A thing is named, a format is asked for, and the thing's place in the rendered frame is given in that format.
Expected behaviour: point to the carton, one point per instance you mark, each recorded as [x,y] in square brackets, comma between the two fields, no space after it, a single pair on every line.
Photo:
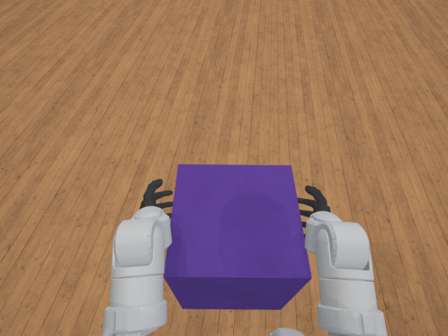
[237,237]

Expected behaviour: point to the robot left hand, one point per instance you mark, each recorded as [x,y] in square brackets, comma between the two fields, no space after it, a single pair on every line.
[150,196]

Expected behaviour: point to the robot right forearm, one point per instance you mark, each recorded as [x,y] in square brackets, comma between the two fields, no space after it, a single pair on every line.
[348,302]

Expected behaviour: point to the robot left forearm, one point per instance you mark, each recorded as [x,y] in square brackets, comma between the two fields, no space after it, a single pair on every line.
[136,306]

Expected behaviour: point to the robot right hand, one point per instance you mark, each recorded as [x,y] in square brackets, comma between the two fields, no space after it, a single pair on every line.
[319,205]

